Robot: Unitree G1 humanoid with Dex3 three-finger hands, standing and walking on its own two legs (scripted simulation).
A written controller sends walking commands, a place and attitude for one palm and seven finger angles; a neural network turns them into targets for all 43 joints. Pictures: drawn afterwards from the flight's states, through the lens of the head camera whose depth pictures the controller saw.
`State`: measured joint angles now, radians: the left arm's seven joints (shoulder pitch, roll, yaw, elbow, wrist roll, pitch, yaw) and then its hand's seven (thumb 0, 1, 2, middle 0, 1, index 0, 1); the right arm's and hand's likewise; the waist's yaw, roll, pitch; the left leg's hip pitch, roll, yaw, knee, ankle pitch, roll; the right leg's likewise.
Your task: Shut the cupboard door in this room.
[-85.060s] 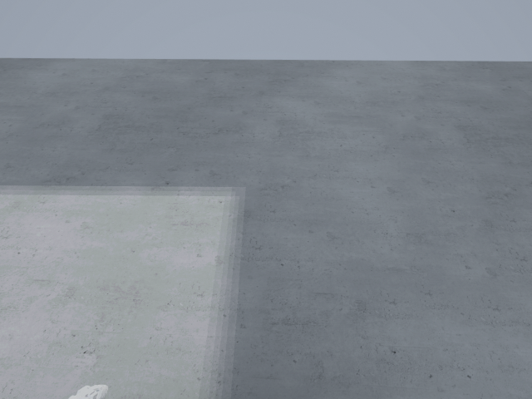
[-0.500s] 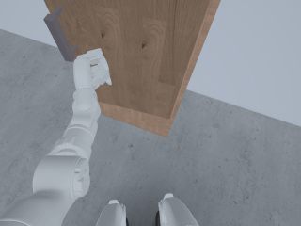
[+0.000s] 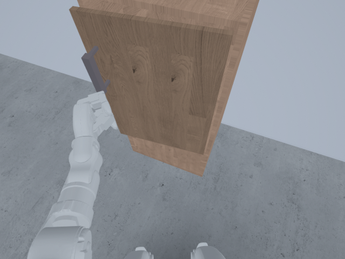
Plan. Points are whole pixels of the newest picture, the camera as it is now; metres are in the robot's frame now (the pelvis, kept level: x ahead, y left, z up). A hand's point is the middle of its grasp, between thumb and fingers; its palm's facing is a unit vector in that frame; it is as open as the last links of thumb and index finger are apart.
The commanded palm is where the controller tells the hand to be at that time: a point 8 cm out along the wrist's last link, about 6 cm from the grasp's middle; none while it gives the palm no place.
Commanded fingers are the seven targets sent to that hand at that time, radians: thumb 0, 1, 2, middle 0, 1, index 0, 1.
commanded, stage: draw the hand back to the body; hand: left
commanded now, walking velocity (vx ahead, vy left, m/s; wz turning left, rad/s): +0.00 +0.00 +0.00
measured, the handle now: (98, 71) +0.65 +0.21 +0.02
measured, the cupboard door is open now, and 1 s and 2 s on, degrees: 6 6 6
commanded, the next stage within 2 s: step back with the hand held close in 1.26 s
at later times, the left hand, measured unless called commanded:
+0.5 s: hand (40, 157) +0.29 +0.21 +0.15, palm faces +0.23 -0.94 -0.25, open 3.5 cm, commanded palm +0.25 +0.26 +0.17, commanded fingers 0.00 0.90 0.90 -0.69 -0.84 -0.69 -0.84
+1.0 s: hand out of the picture +0.19 +0.30 +0.22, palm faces +0.52 -0.73 -0.44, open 6.9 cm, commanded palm +0.15 +0.32 +0.23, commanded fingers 0.00 0.90 0.90 -0.20 -0.30 -0.20 -0.30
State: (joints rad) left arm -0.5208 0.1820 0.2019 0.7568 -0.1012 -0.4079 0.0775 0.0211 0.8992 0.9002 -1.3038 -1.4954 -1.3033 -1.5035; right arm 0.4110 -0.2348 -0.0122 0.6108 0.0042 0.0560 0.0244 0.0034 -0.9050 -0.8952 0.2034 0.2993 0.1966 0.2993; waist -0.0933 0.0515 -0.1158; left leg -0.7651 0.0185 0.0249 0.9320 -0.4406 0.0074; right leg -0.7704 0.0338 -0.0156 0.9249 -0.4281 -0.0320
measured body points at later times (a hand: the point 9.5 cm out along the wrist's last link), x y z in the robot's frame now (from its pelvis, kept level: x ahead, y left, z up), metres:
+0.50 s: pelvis +0.02 +0.01 +0.05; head +0.01 -0.01 +0.50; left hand +0.27 +0.26 +0.17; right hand +0.23 -0.20 -0.02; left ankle +0.00 +0.12 -0.68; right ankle +0.01 -0.10 -0.68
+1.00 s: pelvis +0.03 +0.02 +0.06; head +0.00 -0.02 +0.50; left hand +0.16 +0.33 +0.25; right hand +0.22 -0.19 -0.04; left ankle +0.00 +0.12 -0.68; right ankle +0.01 -0.10 -0.68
